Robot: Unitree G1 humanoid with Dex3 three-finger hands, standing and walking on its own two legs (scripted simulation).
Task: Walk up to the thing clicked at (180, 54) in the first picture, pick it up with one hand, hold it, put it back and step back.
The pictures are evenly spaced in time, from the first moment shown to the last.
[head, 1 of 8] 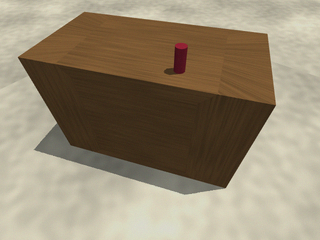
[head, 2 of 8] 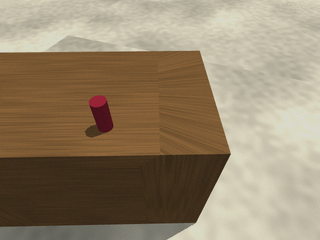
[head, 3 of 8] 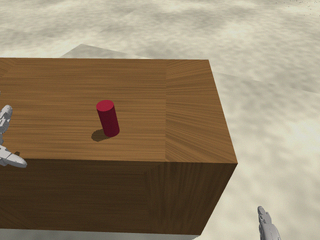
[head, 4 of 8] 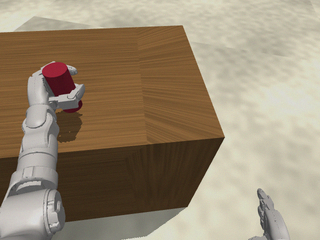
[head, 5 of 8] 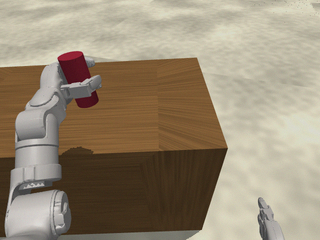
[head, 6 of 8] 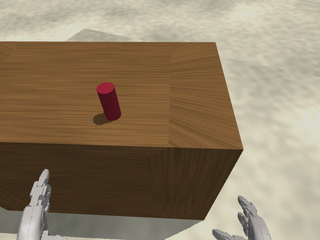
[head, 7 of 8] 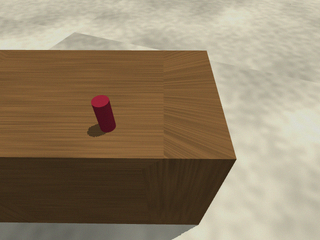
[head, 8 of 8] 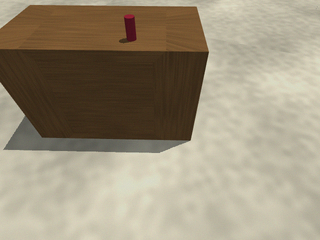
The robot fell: no
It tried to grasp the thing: yes
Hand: left
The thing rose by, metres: 0.28
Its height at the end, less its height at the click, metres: +0.00
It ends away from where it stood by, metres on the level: 0.01
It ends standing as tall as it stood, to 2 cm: yes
